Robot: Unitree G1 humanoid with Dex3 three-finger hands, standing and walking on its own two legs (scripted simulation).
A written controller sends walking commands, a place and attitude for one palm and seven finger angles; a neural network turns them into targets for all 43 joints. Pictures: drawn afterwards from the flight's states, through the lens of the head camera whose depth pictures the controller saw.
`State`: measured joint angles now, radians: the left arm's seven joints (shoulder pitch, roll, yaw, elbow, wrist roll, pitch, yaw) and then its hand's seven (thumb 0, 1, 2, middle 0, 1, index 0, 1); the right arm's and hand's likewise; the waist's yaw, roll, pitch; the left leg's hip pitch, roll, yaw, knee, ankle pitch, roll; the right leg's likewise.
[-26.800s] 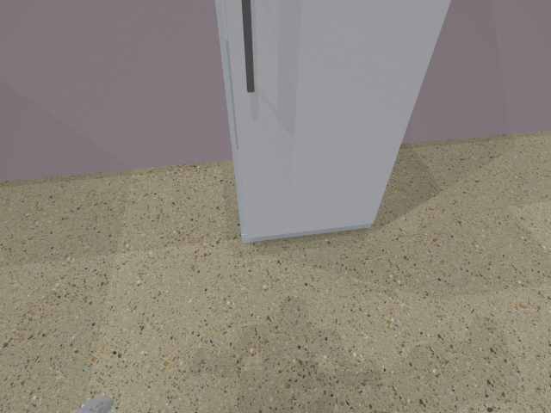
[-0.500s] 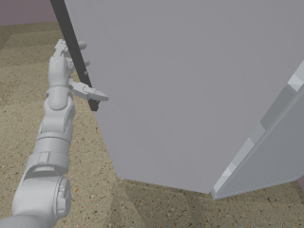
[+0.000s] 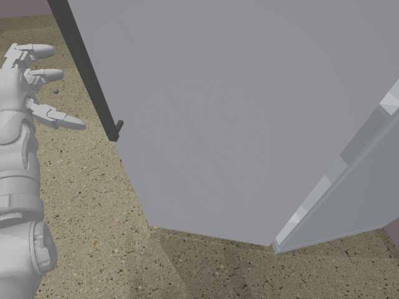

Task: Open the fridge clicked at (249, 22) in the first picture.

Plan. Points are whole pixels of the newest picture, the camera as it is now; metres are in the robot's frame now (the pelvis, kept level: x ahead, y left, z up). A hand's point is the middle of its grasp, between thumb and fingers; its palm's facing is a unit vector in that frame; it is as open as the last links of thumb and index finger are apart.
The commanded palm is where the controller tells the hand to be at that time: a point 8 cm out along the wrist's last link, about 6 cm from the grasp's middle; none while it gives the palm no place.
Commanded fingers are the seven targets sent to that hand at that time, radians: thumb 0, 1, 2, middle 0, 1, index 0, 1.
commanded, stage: slip the hand off the handle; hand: left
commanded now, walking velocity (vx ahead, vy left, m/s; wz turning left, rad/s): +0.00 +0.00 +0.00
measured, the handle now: (89, 60) +0.48 +0.21 +0.23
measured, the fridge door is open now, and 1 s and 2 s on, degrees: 68 68 68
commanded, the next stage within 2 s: draw the hand back to the body in 1.06 s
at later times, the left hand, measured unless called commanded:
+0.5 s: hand (28, 126) +0.34 +0.27 +0.20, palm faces +0.26 -0.96 -0.14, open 14.7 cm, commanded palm +0.31 +0.31 +0.20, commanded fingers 0.00 -0.55 0.20 -0.25 -1.15 -0.25 -1.15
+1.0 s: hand (19, 147) +0.30 +0.27 +0.20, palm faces +0.27 -0.95 -0.15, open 14.7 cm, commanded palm +0.27 +0.31 +0.20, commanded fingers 0.00 -0.55 0.20 -0.25 -1.15 -0.25 -1.15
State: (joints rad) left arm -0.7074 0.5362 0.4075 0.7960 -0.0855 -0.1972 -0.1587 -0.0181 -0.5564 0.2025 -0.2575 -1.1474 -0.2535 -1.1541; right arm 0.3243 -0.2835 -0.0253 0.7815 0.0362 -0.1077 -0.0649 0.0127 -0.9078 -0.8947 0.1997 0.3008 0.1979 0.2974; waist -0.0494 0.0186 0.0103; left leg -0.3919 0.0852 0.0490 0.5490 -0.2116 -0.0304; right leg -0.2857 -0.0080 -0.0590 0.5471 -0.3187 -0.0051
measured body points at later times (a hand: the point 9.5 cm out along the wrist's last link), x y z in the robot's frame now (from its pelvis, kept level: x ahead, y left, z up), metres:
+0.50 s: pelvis +0.00 +0.03 +0.00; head +0.00 +0.03 +0.45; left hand +0.32 +0.32 +0.21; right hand +0.16 -0.20 -0.09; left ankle +0.04 +0.14 -0.73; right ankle -0.02 -0.11 -0.73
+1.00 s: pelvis -0.03 +0.00 +0.00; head -0.04 -0.02 +0.45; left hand +0.28 +0.32 +0.21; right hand +0.13 -0.25 -0.10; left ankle +0.04 +0.14 -0.73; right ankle -0.02 -0.11 -0.73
